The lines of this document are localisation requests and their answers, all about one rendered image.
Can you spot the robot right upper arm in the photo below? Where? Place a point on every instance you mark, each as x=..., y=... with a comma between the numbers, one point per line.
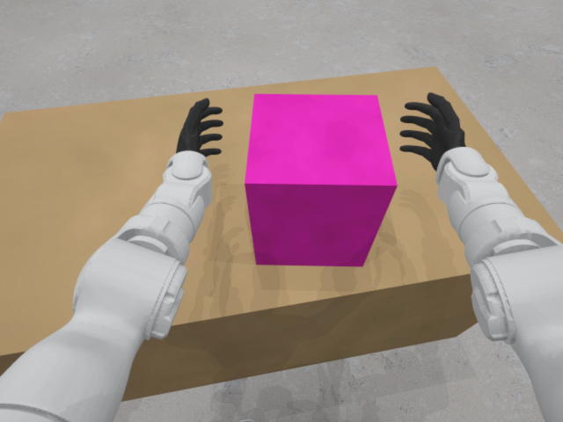
x=518, y=298

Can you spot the right robot hand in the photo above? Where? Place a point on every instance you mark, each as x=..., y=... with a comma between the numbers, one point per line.
x=444, y=127

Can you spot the pedestal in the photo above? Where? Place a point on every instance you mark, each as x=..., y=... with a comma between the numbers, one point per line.
x=71, y=177

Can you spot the robot left upper arm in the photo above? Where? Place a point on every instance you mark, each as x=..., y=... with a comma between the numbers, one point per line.
x=80, y=372

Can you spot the left robot hand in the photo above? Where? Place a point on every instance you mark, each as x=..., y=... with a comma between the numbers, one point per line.
x=190, y=137

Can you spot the left robot forearm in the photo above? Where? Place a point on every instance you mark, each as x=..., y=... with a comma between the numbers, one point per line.
x=170, y=219

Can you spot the carton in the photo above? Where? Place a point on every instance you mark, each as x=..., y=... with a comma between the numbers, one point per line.
x=319, y=178

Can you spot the right robot forearm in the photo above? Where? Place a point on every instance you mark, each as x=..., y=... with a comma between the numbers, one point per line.
x=486, y=220

